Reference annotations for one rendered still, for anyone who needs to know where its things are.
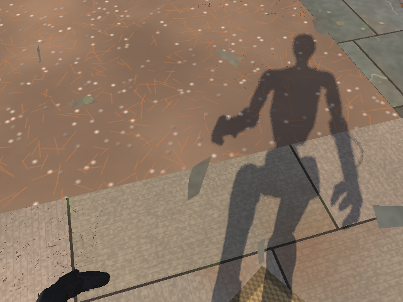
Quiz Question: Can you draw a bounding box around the left robot hand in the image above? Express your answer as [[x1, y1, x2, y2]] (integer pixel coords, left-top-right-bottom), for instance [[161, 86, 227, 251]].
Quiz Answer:
[[36, 269, 110, 302]]

